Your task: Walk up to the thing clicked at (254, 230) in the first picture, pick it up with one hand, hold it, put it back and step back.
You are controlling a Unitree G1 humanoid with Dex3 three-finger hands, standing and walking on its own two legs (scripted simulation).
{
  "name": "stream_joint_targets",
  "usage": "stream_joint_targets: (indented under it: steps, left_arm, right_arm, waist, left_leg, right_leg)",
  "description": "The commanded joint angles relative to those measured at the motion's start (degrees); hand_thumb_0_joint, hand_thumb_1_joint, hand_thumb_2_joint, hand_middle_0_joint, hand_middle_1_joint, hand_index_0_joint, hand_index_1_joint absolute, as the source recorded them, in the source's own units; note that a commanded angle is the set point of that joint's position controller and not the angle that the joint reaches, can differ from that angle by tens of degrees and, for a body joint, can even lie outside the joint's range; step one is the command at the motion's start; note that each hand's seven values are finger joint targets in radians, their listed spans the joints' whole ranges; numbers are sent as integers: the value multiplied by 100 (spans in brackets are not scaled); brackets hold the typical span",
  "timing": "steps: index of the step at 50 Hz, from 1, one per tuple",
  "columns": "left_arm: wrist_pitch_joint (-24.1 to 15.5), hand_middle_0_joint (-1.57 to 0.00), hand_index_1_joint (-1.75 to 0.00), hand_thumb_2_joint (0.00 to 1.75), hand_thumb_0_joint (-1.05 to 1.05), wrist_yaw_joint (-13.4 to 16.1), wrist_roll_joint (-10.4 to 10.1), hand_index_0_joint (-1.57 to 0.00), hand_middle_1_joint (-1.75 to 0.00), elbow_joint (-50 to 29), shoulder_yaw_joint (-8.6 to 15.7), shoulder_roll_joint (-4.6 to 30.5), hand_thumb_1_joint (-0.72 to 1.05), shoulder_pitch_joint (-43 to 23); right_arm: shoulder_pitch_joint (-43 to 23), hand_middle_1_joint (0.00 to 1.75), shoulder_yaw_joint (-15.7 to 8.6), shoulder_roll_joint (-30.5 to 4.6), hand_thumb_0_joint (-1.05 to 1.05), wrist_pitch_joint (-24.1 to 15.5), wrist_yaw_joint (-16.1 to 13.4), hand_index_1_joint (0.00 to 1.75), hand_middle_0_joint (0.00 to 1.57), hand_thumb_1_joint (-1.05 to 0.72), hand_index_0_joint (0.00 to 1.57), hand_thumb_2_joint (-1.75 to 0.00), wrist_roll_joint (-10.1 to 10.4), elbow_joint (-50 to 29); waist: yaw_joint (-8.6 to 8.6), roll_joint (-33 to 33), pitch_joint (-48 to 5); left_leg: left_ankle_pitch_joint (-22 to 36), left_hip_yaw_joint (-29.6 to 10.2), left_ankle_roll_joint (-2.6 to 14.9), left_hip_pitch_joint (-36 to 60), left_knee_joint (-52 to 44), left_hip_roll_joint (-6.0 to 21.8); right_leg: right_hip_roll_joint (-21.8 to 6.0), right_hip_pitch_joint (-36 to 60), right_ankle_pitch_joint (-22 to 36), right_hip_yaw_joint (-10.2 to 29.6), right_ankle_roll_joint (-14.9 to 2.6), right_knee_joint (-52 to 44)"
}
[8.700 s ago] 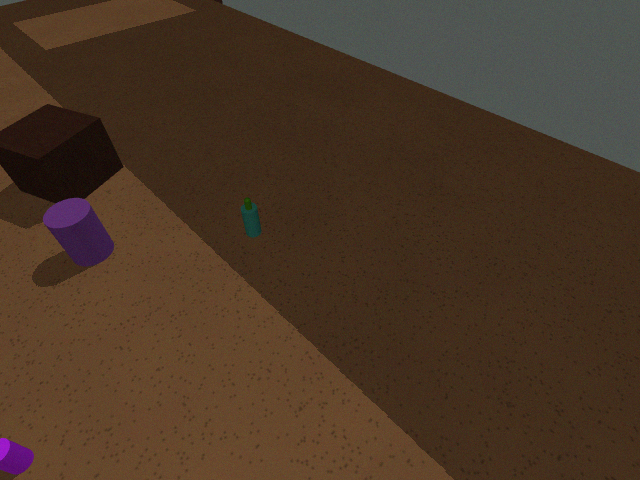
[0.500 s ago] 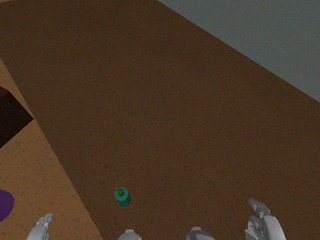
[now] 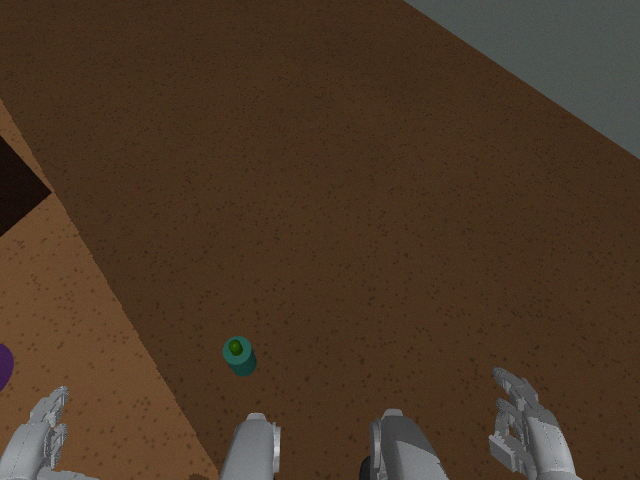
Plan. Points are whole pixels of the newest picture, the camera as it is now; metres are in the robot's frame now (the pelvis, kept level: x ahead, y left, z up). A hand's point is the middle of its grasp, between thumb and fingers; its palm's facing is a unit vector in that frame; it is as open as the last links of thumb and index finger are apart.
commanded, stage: go down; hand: left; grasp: from the side
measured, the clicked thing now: (239, 354) +0.40 +0.19 -0.54
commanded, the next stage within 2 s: approach in 1.80 s
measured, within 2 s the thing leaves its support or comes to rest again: neither
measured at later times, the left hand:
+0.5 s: hand (92, 385) +0.27 +0.35 -0.19, palm faces +0.14 -0.97 -0.18, open 17.5 cm
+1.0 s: hand (95, 365) +0.31 +0.37 -0.22, palm faces +0.13 -0.98 -0.13, open 17.4 cm
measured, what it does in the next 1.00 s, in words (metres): lowers itself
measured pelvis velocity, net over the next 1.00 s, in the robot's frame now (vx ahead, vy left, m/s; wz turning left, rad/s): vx -0.06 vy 0.00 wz -0.04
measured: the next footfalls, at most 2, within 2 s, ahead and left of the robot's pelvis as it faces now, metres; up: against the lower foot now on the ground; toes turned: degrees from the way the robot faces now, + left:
none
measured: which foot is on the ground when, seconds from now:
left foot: down 0.00-1.00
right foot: down 0.00-1.00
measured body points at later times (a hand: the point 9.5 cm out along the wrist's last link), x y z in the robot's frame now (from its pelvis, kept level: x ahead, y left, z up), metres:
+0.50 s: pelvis -0.04 +0.00 -0.13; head +0.14 +0.03 +0.28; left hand +0.26 +0.40 -0.17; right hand +0.12 -0.27 -0.24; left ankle +0.02 +0.13 -0.61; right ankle +0.04 -0.14 -0.61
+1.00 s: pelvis -0.06 +0.00 -0.21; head +0.14 +0.04 +0.19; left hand +0.30 +0.43 -0.21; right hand +0.09 -0.29 -0.31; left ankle +0.02 +0.13 -0.61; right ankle +0.04 -0.14 -0.61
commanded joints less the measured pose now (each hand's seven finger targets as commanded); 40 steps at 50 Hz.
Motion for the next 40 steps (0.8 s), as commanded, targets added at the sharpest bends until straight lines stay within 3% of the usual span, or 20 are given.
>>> stream_joint_targets:
  steps: [1,3,5,6,7,8,10,11,14,17,19,23,26,29,31,33,34,36,38,40]
  left_arm:
    - [-1243,-8,-8,3,0,-397,-275,-8,-9,-294,886,1643,-58,-1260]
    - [-1511,-6,-7,4,0,-663,-371,-7,-7,-258,1013,1811,-52,-1182]
    - [-1654,-6,-8,5,0,-859,-407,-6,-8,-249,1078,1976,-52,-1438]
    - [-1683,-6,-8,6,0,-927,-424,-6,-8,-27,1185,2108,-51,-1516]
    - [-1716,-7,-8,6,0,-978,-448,-6,-8,159,1377,2296,-56,-1631]
    - [-1748,-7,-9,5,0,-1009,-460,-7,-9,426,1405,2249,-60,-1715]
    - [-1817,-7,-9,5,0,-1002,-481,-6,-8,323,1856,2702,-61,-1718]
    - [-1811,-7,-10,5,0,-1046,-503,-7,-10,541,1777,2539,-61,-1594]
    - [-1863,-6,-9,7,0,-1195,-565,-6,-9,509,1926,2698,-57,-1893]
    - [-1987,-6,-9,7,0,-1403,-681,-6,-9,755,1892,2610,-57,-2528]
    - [-2158,-6,-9,6,0,-1516,-705,-6,-9,979,1984,2807,-58,-2969]
    - [-2482,-6,-8,5,0,-1792,-682,-6,-9,1329,1936,2989,-56,-3500]
    - [-2637,-6,-7,4,0,-1937,-704,-6,-8,1369,2141,3399,-55,-3778]
    - [-2684,-6,-7,4,0,-2068,-725,-6,-7,1360,2367,3712,-56,-3895]
    - [-2657,-6,-7,4,0,-2107,-748,-6,-7,1515,2434,3784,-57,-3892]
    - [-2620,-6,-6,4,0,-2145,-797,-5,-6,1684,2596,3910,-57,-3850]
    - [-2593,-6,-7,5,0,-2192,-801,-5,-7,1744,2524,3811,-58,-3861]
    - [-2564,-5,-6,4,0,-2239,-804,-5,-6,1750,2615,4036,-55,-3905]
    - [-2549,-5,-6,5,0,-2323,-815,-4,-6,1885,2504,3866,-53,-4007]
    - [-2576,-6,-5,3,0,-2360,-832,-5,-4,1766,2677,4148,-54,-4160]
  right_arm:
    - [-30,30,-405,-1014,0,-366,-62,30,20,-95,20,-91,-21,-493]
    - [-9,30,-405,-1080,0,-352,-77,30,20,-94,20,-91,-30,-449]
    - [6,30,-426,-1205,0,-310,-89,30,20,-92,20,-90,-16,-392]
    - [-26,30,-410,-1259,0,-288,-90,30,20,-91,20,-90,-8,-363]
    - [-36,30,-399,-1324,0,-261,-79,30,20,-90,20,-90,-8,-284]
    - [-32,30,-365,-1340,0,-235,-69,30,20,-89,20,-90,4,-269]
    - [-65,30,-346,-1360,0,-176,-69,30,20,-89,20,-90,17,-331]
    - [-86,30,-328,-1349,0,-146,-59,30,20,-89,20,-90,14,-307]
    - [-36,30,-350,-1403,0,-87,-67,30,20,-89,20,-90,7,-199]
    - [-6,30,-323,-1375,0,-88,-48,30,20,-88,20,-90,-1,-20]
    - [17,30,-310,-1400,0,-94,-38,30,20,-88,20,-90,-6,95]
    - [4,30,-263,-1465,0,-87,-30,30,20,-88,20,-90,-37,206]
    - [91,30,-212,-1537,0,-72,-11,30,20,-89,20,-90,-48,257]
    - [167,30,-171,-1653,0,-38,-11,30,20,-90,20,-90,-83,320]
    - [87,30,-149,-1678,0,-22,-7,30,20,-90,20,-90,-64,315]
    - [86,30,-117,-1678,0,4,-12,30,20,-91,20,-90,-73,315]
    - [93,30,-106,-1685,0,11,-5,30,20,-91,20,-90,-73,330]
    - [62,30,-91,-1694,0,33,7,30,20,-91,20,-90,-69,292]
    - [78,30,-88,-1680,0,37,27,30,20,-91,20,-90,-61,336]
    - [66,30,-89,-1733,0,34,44,30,20,-91,20,-90,-78,330]
  waist:
    - [-87,533,-1673]
    - [54,760,-2140]
    - [81,804,-2517]
    - [132,895,-2495]
    - [223,1000,-2577]
    - [216,987,-2567]
    - [402,974,-2990]
    - [387,905,-2913]
    - [331,838,-3227]
    - [114,690,-2930]
    - [21,588,-2770]
    - [-39,835,-2605]
    - [55,923,-2935]
    - [141,1287,-3418]
    - [173,1207,-3345]
    - [197,1033,-3420]
    - [153,1062,-3369]
    - [189,977,-3279]
    - [82,842,-3066]
    - [139,993,-3136]
  left_leg:
    - [613,166,223,-74,-224,-147]
    - [704,137,175,-35,-102,-136]
    - [856,54,129,20,-1,-109]
    - [824,19,110,-115,57,-116]
    - [795,-20,102,-94,96,-100]
    - [685,-98,101,-232,110,-96]
    - [987,-65,120,-311,259,-133]
    - [1002,-57,131,-415,325,-147]
    - [1544,62,176,-438,700,-180]
    - [1202,73,218,-1008,1031,-167]
    - [824,64,247,-1419,1234,-153]
    - [68,-32,233,-1586,1305,-124]
    - [51,-19,225,-1658,1441,-138]
    - [565,-40,159,-1311,1610,-131]
    - [391,-75,169,-1498,1636,-134]
    - [612,66,206,-1777,1896,-180]
    - [723,67,203,-1851,1954,-182]
    - [581,114,234,-2103,2038,-194]
    - [387,126,258,-2343,2129,-181]
    - [384,134,249,-2380,2237,-170]
  right_leg:
    - [75,59,371,205,-233,-67]
    - [44,-4,368,313,-255,119]
    - [71,-161,489,250,-278,373]
    - [78,-389,467,205,-292,553]
    - [96,-591,469,151,-305,701]
    - [112,-805,412,58,-316,876]
    - [107,-611,660,36,-334,1012]
    - [114,-644,660,19,-338,1074]
    - [123,-670,1012,52,-353,1175]
    - [131,-1071,774,59,-332,1345]
    - [131,-1339,484,62,-322,1477]
    - [125,-1998,-101,25,-332,1724]
    - [124,-1996,-140,14,-334,1913]
    - [114,-2077,234,-54,-375,2255]
    - [123,-2224,120,-100,-376,2351]
    - [117,-2026,283,-52,-360,2373]
    - [114,-2099,355,-75,-375,2457]
    - [122,-2078,240,-54,-358,2448]
    - [138,-2202,105,-77,-347,2480]
    - [138,-2291,112,-87,-352,2625]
